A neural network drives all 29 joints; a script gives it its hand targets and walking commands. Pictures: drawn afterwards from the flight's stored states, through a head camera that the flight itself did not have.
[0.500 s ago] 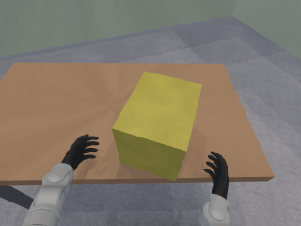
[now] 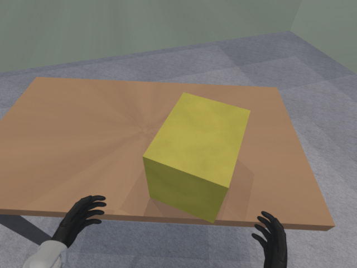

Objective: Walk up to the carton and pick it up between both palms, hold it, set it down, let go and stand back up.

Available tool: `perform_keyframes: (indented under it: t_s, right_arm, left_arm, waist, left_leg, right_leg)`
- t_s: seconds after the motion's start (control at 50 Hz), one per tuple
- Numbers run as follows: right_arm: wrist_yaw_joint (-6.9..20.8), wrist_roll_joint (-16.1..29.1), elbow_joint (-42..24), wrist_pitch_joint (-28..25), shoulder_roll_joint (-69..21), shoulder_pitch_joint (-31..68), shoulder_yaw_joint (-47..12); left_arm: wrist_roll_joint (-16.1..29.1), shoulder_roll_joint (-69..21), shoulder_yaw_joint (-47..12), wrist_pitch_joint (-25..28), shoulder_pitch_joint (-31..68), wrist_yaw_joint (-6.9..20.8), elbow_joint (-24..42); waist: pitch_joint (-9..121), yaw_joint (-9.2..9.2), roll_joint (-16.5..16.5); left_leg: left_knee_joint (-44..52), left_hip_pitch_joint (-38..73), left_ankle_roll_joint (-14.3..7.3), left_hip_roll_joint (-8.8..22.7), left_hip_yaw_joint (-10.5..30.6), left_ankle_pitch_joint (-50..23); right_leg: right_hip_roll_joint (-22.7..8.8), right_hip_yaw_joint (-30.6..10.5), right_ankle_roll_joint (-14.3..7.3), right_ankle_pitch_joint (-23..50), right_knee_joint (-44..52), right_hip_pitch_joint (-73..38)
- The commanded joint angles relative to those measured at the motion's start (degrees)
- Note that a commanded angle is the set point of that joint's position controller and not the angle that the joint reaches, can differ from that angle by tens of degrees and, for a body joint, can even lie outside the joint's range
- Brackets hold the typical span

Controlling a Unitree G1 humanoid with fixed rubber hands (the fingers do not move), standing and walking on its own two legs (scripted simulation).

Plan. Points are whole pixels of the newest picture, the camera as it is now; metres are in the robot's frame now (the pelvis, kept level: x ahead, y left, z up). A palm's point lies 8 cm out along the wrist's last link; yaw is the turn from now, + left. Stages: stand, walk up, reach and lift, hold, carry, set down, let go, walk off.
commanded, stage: set down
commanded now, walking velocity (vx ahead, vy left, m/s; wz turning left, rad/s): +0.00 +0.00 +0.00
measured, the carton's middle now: (198, 155) +0.41 -0.02 -0.01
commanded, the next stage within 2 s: let go in 1.96 s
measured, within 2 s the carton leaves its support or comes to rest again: neither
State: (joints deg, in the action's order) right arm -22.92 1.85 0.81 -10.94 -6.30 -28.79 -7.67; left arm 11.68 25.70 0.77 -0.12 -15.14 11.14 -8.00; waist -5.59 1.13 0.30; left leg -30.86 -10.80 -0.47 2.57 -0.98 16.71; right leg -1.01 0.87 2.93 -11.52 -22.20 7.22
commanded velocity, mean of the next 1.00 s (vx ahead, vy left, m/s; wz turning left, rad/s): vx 0.00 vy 0.00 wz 0.00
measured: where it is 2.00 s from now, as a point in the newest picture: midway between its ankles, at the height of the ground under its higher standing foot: outside the picture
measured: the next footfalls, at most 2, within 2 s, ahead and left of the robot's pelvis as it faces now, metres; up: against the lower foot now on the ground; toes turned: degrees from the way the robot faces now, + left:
none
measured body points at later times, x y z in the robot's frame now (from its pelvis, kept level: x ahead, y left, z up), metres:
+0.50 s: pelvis +0.01 -0.01 +0.00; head +0.03 +0.00 +0.45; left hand +0.20 +0.25 -0.01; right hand +0.17 -0.16 -0.02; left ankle +0.00 +0.11 -0.74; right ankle +0.01 -0.16 -0.74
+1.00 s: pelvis +0.01 -0.01 +0.00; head +0.03 -0.01 +0.45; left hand +0.19 +0.24 -0.02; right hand +0.17 -0.18 -0.04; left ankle +0.00 +0.11 -0.74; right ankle +0.01 -0.16 -0.74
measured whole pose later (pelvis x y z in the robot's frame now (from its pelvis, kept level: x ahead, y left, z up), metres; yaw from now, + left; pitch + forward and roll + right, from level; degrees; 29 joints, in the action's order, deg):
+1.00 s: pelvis +0.01 -0.01 +0.00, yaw +0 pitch -3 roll -2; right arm -12.8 1.8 14.8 -10.5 -2.9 -23.6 -2.6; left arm 11.8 23.8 -0.8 -4.8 -18.8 8.4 -7.7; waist -5.6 0.9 0.7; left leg -26.9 -8.5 0.2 2.6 -1.1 15.3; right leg -0.9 0.8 2.1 -11.8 -21.3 6.4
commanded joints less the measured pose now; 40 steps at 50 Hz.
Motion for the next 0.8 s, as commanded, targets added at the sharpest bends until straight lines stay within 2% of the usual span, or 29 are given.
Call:
perform_keyframes:
  t_s: [0.0,0.02,0.06,0.08,0.12,0.14,0.16,0.22,0.24,0.26,0.28,0.3,0.34,0.36,0.4,0.42,0.46,0.5,0.52,0.54,0.56,0.58,0.62,0.64,0.68,0.7,0.72,0.76,0.78]
  right_arm:
    - [1.48,2.34,-7.42,-0.5,3.45,1.72,2.18]
    - [1.52,2.56,-5.47,0.07,2.83,1.35,2.41]
    - [1.77,2.98,-10.59,-0.59,2.43,1.16,1.5]
    - [2.26,2.83,-7.87,0.15,2.65,2.16,2.01]
    - [2.05,2.12,-9.22,-0.5,2.14,0.62,1.08]
    - [2.81,1.91,-7.49,-0.13,3.75,-0.07,3.29]
    - [3.07,2.34,-4.88,0.28,4.41,0.64,2.83]
    - [1.36,2.25,-9.94,-0.15,0.45,-1.75,1.16]
    - [2.94,1.92,-6.25,-0.12,3.24,1.79,2.71]
    - [2.74,2.18,-10.54,-0.05,1.98,1.24,2.21]
    - [3.33,2.91,-6.75,0.82,1.89,1.46,2.2]
    - [3.3,2.26,-6.85,1.05,2.59,0.42,2.58]
    - [4.65,0.25,-0.82,1.42,5.47,2.35,4.17]
    - [4.41,1.64,-2.77,1.07,5.51,0.0,3.72]
    - [3.85,2.38,-7.43,0.34,3.93,0.92,4.02]
    - [5.06,1.81,-3.92,0.24,5.95,2.11,5.42]
    - [5.44,1.1,-1.51,-0.21,6.21,1.09,3.69]
    - [4.79,1.34,-4.68,-0.84,4.28,-0.48,2.85]
    - [5.48,1.57,-5.2,-1.74,5.31,0.87,4.47]
    - [6.87,1.12,2.06,-1.49,6.63,1.3,4.29]
    - [7.02,0.88,1.93,-1.77,8.13,2.18,5.8]
    - [6.12,1.18,-2.97,-2.14,5.68,1.04,3.61]
    - [6.9,1.55,0.72,-2.07,6.78,0.72,4.66]
    - [7.24,1.13,1.2,-2.66,7.25,0.83,4.76]
    - [7.94,1.07,2.25,-3.31,7.18,1.9,6.43]
    - [9.48,0.72,8.12,-3.21,10.64,3.52,7.64]
    - [7.1,2.1,0.36,-3.55,5.35,0.69,5.45]
    - [9.31,0.63,5.71,-2.52,8.86,5.42,7.26]
    - [9.11,1.61,2.02,-3.18,7.28,5.46,6.53]
  left_arm:
    - [4.38,9.51,1.12,1.92,4.85,-0.86,15.83]
    - [3.3,8.99,1.27,1.35,4.12,-0.91,14.52]
    - [4.45,9.59,2.37,1.51,2.75,-1.24,16.37]
    - [4.5,9.37,1.05,1.0,3.68,-1.15,15.34]
    - [4.54,9.27,2.31,1.31,1.81,-0.82,13.66]
    - [2.7,7.57,1.63,0.75,0.42,-1.32,14.15]
    - [2.39,6.96,1.89,0.35,0.74,-1.59,11.97]
    - [4.81,10.45,2.72,1.26,0.73,-0.12,14.33]
    - [2.94,9.48,3.78,0.43,1.47,-0.91,12.12]
    - [3.65,9.88,2.89,1.29,1.74,-1.08,15.61]
    - [3.3,9.44,2.56,0.23,1.53,-1.29,14.14]
    - [3.07,9.54,2.81,0.55,0.8,-1.28,12.8]
    - [1.08,6.16,2.22,-0.39,0.91,-1.89,9.99]
    - [1.08,6.39,1.64,-0.73,-0.89,-1.68,10.56]
    - [2.16,9.68,2.79,-0.78,-0.99,-1.09,13.96]
    - [0.54,7.16,1.3,-1.21,-1.35,-1.99,12.11]
    - [0.25,7.05,2.52,-1.46,-1.52,-1.64,10.66]
    - [2.07,9.74,3.07,-0.68,-1.92,-1.08,10.51]
    - [2.1,8.3,2.12,0.14,-1.97,-1.84,12.89]
    - [0.1,6.52,2.17,-0.39,-2.33,-2.27,8.66]
    - [0.16,6.22,1.39,-0.38,-2.61,-2.15,8.79]
    - [1.47,7.6,1.38,-0.36,-1.63,-1.17,9.49]
    - [-0.34,6.71,2.33,-1.12,-3.08,-1.78,8.96]
    - [0.22,6.36,1.95,-0.4,-3.54,-1.57,7.03]
    - [-0.55,6.55,1.68,-0.65,-3.1,-1.88,7.21]
    - [-2.02,4.33,1.38,-1.15,-3.76,-3.0,5.54]
    - [0.13,8.11,2.0,-0.65,-2.6,-1.45,8.96]
    - [-1.41,4.84,0.86,-1.93,-1.65,-2.23,4.25]
    - [-0.5,5.75,1.35,-1.51,-1.01,-2.32,6.94]
  waist:
    - [6.38,-0.71,8.98]
    - [3.39,-1.19,10.46]
    - [6.75,0.16,9.02]
    - [5.74,-0.8,7.8]
    - [5.4,-0.22,5.71]
    - [3.88,-0.95,8.61]
    - [4.48,-0.88,8.01]
    - [4.54,-1.19,3.72]
    - [5.56,0.54,8.78]
    - [4.49,0.66,7.04]
    - [4.86,0.09,9.07]
    - [3.39,-0.56,7.46]
    - [2.8,-0.04,8.12]
    - [4.16,-0.77,9.77]
    - [5.79,-0.42,7.97]
    - [4.08,-0.59,9.67]
    - [4.71,-0.28,8.09]
    - [7.67,-1.27,4.1]
    - [6.27,-0.53,5.97]
    - [6.48,-0.33,8.12]
    - [6.53,-0.24,8.01]
    - [6.49,-0.8,5.02]
    - [6.37,-0.16,8.28]
    - [6.78,-0.24,6.42]
    - [6.68,-0.71,6.81]
    - [4.85,-0.43,10.0]
    - [5.87,-1.74,5.53]
    - [4.95,-0.9,6.9]
    - [7.17,-0.41,5.69]
  left_leg:
    - [8.78,6.3,1.96,3.46,1.61,-11.03]
    - [9.35,6.31,2.39,3.08,1.28,-8.65]
    - [9.04,4.9,1.95,2.96,0.04,-8.51]
    - [9.4,4.83,2.09,2.83,0.39,-7.4]
    - [8.46,5.5,1.79,2.11,-0.31,-7.15]
    - [9.03,5.53,2.67,2.63,0.18,-8.99]
    - [8.95,6.83,2.57,2.6,0.53,-10.04]
    - [7.85,4.99,1.68,1.91,-0.25,-9.78]
    - [9.31,5.3,2.35,2.49,0.25,-8.64]
    - [9.58,3.26,1.78,2.56,-0.25,-6.49]
    - [9.92,4.1,2.24,2.53,0.09,-8.05]
    - [9.42,5.4,1.56,1.84,-0.41,-4.82]
    - [10.35,5.66,2.49,2.93,0.57,-8.61]
    - [9.59,7.2,3.23,2.22,-0.36,-10.82]
    - [9.72,4.87,2.4,1.84,-1.11,-11.56]
    - [9.66,5.22,3.01,2.01,-0.65,-11.24]
    - [7.87,7.97,3.45,1.03,-0.38,-16.11]
    - [6.64,9.32,2.62,0.2,-1.48,-16.36]
    - [7.55,9.31,3.24,0.79,-0.26,-19.04]
    - [7.01,11.09,3.96,0.75,-0.25,-19.71]
    - [7.46,10.6,4.0,1.19,0.32,-19.7]
    - [6.85,9.36,3.02,0.01,-0.98,-17.46]
    - [7.1,10.6,3.92,0.41,-0.2,-21.54]
    - [6.84,10.72,4.09,0.23,-0.62,-21.45]
    - [7.35,9.83,3.8,0.54,-0.74,-19.58]
    - [8.2,10.48,4.89,0.46,0.03,-20.5]
    - [7.16,9.93,3.01,-0.58,-1.03,-18.54]
    - [8.97,7.98,3.9,0.5,-0.83,-17.14]
    - [8.93,7.94,3.04,-0.19,-1.34,-17.24]
  right_leg:
    - [1.09,-0.93,-4.73,1.31,3.5,-2.68]
    - [1.06,-0.84,-4.81,-0.19,3.86,-1.65]
    - [1.17,-1.17,-4.74,1.2,3.34,-4.84]
    - [1.17,-0.73,-4.46,0.31,3.45,-3.81]
    - [0.75,-1.26,-4.43,0.32,4.32,-2.32]
    - [1.61,-0.68,-4.5,1.82,3.44,-3.02]
    - [1.48,-0.72,-4.52,1.39,4.06,-2.33]
    - [0.18,-2.11,-3.16,4.86,4.21,-4.38]
    - [1.04,-0.9,-4.1,0.28,3.32,-4.2]
    - [0.95,-1.49,-4.08,0.77,3.44,-5.2]
    - [0.85,-1.39,-4.01,0.54,3.32,-5.19]
    - [0.26,-1.94,-4.01,0.82,4.03,-3.55]
    - [1.99,-0.12,-4.53,-0.52,3.31,-2.56]
    - [1.63,-0.26,-4.6,1.13,3.94,-1.99]
    - [1.39,-0.92,-3.53,3.71,3.77,-5.75]
    - [2.0,-0.03,-3.94,3.52,3.2,-3.33]
    - [1.86,-0.48,-4.3,4.13,4.31,-1.88]
    - [0.87,-1.31,-2.95,7.49,4.7,-2.45]
    - [1.51,-0.5,-3.36,8.3,3.97,-2.52]
    - [2.16,0.08,-3.95,5.3,4.37,0.08]
    - [2.41,0.5,-4.38,5.1,4.16,-0.58]
    - [1.59,-1.28,-3.84,6.82,4.99,-2.44]
    - [1.91,-0.21,-3.83,8.37,4.03,-2.86]
    - [2.41,0.06,-3.7,7.83,4.06,-2.65]
    - [2.57,-0.06,-3.9,5.85,4.56,-1.88]
    - [3.9,1.44,-4.77,3.46,4.3,-0.13]
    - [1.37,-1.39,-3.48,7.76,5.45,-4.18]
    - [3.21,0.8,-4.3,3.0,4.88,-2.03]
    - [2.66,0.1,-3.93,4.59,4.98,-3.76]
